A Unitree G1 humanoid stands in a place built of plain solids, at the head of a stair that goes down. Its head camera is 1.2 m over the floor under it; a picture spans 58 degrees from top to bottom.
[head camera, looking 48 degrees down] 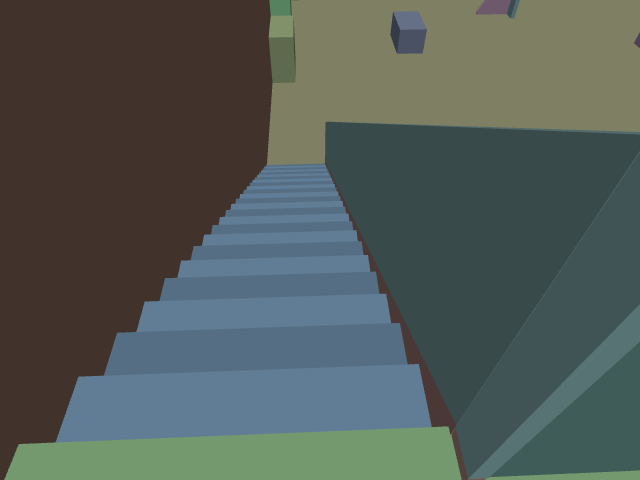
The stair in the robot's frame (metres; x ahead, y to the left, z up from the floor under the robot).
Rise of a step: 0.17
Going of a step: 0.26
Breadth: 1.14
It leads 2 degrees to the left of straight ahead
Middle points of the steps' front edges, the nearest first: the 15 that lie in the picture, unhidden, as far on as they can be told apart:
0.39 0.22 0.00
0.65 0.23 -0.17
0.91 0.24 -0.33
1.17 0.25 -0.50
1.43 0.26 -0.66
1.69 0.27 -0.83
1.95 0.28 -1.00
2.21 0.29 -1.16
2.47 0.30 -1.33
2.73 0.31 -1.50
2.99 0.33 -1.66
3.25 0.34 -1.83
3.51 0.35 -2.00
3.77 0.36 -2.16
4.03 0.37 -2.33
